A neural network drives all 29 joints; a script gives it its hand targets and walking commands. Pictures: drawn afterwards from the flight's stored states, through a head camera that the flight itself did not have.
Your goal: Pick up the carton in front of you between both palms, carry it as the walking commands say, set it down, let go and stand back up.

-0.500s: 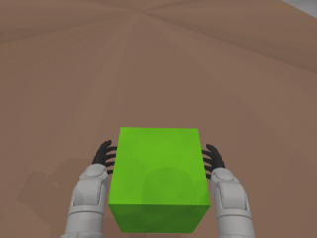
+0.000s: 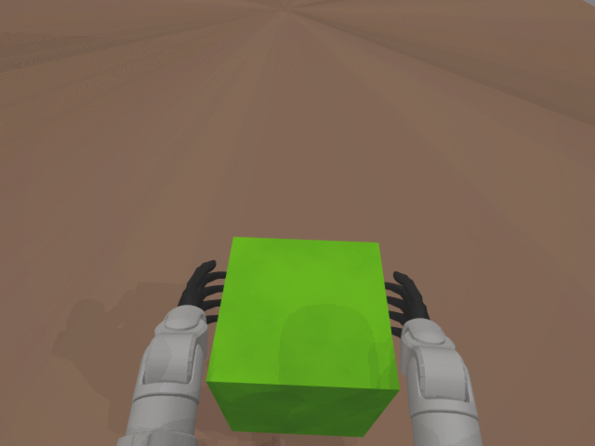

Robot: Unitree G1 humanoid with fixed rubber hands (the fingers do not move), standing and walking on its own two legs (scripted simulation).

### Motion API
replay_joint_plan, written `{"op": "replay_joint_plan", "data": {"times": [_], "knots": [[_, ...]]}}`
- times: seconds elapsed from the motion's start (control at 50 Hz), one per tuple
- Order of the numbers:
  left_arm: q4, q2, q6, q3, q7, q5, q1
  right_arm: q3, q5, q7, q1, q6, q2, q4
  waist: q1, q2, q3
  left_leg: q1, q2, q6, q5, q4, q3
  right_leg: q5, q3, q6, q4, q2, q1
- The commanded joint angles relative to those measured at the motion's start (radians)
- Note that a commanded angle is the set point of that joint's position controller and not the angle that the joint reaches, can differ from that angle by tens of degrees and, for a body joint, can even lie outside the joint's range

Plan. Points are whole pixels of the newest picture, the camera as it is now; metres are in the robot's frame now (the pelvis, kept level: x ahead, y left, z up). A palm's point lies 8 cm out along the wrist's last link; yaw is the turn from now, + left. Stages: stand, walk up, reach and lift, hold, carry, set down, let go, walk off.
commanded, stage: hold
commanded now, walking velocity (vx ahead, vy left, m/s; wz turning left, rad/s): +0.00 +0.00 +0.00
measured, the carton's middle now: (301, 341) +0.29 -0.01 -0.05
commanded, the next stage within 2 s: set down in 0.44 s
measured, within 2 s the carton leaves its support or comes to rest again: neither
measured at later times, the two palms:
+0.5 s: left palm (192, 326) +0.26 +0.13 +0.05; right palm (415, 306) +0.30 -0.17 +0.04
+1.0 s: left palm (218, 340) +0.32 +0.12 -0.10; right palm (392, 332) +0.34 -0.18 -0.11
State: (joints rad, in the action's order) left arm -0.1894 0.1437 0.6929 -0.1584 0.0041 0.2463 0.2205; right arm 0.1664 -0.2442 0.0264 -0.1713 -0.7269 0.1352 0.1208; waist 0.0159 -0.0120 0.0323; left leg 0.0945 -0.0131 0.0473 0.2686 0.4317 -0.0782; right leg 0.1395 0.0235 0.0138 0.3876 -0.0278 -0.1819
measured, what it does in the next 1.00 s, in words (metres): shifts its weight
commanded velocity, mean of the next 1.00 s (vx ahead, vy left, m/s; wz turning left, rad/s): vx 0.00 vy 0.00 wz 0.00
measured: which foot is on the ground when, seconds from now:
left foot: down 0.00-1.00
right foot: down 0.00-1.00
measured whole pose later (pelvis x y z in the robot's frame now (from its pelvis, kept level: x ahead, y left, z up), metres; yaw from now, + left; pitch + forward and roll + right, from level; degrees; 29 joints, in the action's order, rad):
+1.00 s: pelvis -0.03 -0.04 -0.04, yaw +7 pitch +16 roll +0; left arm -0.56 0.20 0.22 -0.45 0.01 0.35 0.54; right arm 0.45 -0.35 -0.04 -0.52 -0.24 0.13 0.53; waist 0.04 -0.04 0.08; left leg 0.74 -0.06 -0.01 0.32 0.78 0.10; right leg 0.23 0.07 0.01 0.74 0.03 -0.79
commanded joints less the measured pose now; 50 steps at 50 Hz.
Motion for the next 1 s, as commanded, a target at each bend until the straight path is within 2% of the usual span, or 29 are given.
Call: {"op": "replay_joint_plan", "data": {"times": [0.0,0.02,0.1,0.14,0.26,0.48,0.56,0.64,0.68,0.74,0.82,0.86,0.92,0.98], "knots": [[0.036,0.872,-0.041,0.465,-0.185,-0.191,0.355,-0.558,0.258,-0.245,-0.486,0.057,0.863,-0.084,-0.044,-0.028,-0.277,-0.133,-0.024,-0.038,-0.480,-0.087,0.201,-0.208,0.042,-0.019,-0.005,0.143,0.140],[0.033,0.885,-0.040,0.476,-0.188,-0.195,0.379,-0.555,0.256,-0.248,-0.500,0.059,0.866,-0.073,-0.035,-0.044,-0.273,-0.136,-0.025,-0.043,-0.405,-0.100,0.194,-0.153,0.038,-0.019,-0.011,0.145,0.128],[0.019,0.921,-0.029,0.519,-0.222,-0.232,0.470,-0.505,0.226,-0.246,-0.491,0.059,0.897,0.011,0.014,-0.045,-0.227,-0.067,-0.025,-0.058,-0.252,-0.114,0.196,-0.062,0.035,-0.033,-0.021,0.143,0.136],[-0.006,0.927,-0.022,0.512,-0.237,-0.235,0.490,-0.480,0.210,-0.248,-0.496,0.054,0.910,0.045,0.024,-0.042,-0.204,-0.032,-0.029,-0.057,-0.181,-0.122,0.195,-0.033,0.036,-0.035,-0.027,0.137,0.147],[-0.085,0.943,-0.018,0.456,-0.265,-0.226,0.526,-0.464,0.200,-0.265,-0.559,0.042,0.952,0.104,0.004,0.003,-0.182,0.080,-0.047,-0.038,-0.064,-0.129,0.178,0.023,0.039,-0.025,-0.043,0.117,0.214],[-0.153,0.942,-0.033,0.371,-0.285,-0.184,0.587,-0.473,0.221,-0.290,-0.665,0.037,1.002,0.145,-0.033,0.046,-0.211,0.121,-0.073,-0.008,-0.013,-0.110,0.155,0.071,0.068,0.000,-0.075,0.074,0.271],[-0.245,0.913,-0.068,0.290,-0.304,-0.133,0.696,-0.379,0.184,-0.282,-0.740,0.057,1.011,0.261,-0.024,0.054,-0.174,0.157,-0.077,-0.003,0.047,-0.069,0.149,0.200,0.092,0.000,-0.079,0.060,0.231],[-0.366,0.866,-0.117,0.154,-0.294,-0.046,0.791,-0.200,0.091,-0.254,-0.804,0.098,0.947,0.407,0.003,0.045,-0.122,0.230,-0.079,-0.001,0.086,-0.013,0.150,0.253,0.100,-0.006,-0.046,0.059,0.172],[-0.420,0.830,-0.145,0.079,-0.272,0.005,0.799,-0.108,0.030,-0.233,-0.810,0.128,0.880,0.456,0.020,0.028,-0.100,0.280,-0.080,-0.004,0.088,0.013,0.154,0.227,0.092,-0.010,-0.013,0.068,0.140],[-0.467,0.759,-0.204,-0.012,-0.230,0.071,0.763,-0.008,-0.049,-0.209,-0.780,0.195,0.761,0.480,0.031,0.010,-0.111,0.364,-0.087,-0.014,0.051,0.052,0.156,0.105,0.066,-0.013,0.062,0.090,0.074],[-0.480,0.702,-0.321,-0.054,-0.187,0.108,0.683,0.014,-0.084,-0.203,-0.729,0.325,0.665,0.473,0.028,0.002,-0.217,0.477,-0.105,-0.037,-0.060,0.126,0.150,-0.114,0.041,-0.010,0.181,0.111,-0.032],[-0.466,0.718,-0.394,-0.018,-0.176,0.088,0.684,-0.027,-0.066,-0.210,-0.744,0.401,0.676,0.462,0.024,0.001,-0.309,0.521,-0.111,-0.046,-0.112,0.168,0.149,-0.185,0.034,-0.008,0.244,0.120,-0.074],[-0.447,0.785,-0.502,0.095,-0.158,0.032,0.723,-0.128,-0.016,-0.223,-0.791,0.510,0.722,0.457,0.019,-0.008,-0.479,0.575,-0.122,-0.062,-0.197,0.249,0.151,-0.261,0.032,-0.009,0.345,0.130,-0.150],[-0.418,0.849,-0.578,0.236,-0.136,-0.034,0.786,-0.233,0.038,-0.236,-0.840,0.588,0.760,0.447,0.038,-0.003,-0.716,0.626,-0.132,-0.080,-0.294,0.361,0.144,-0.341,0.021,-0.007,0.465,0.139,-0.231]]}}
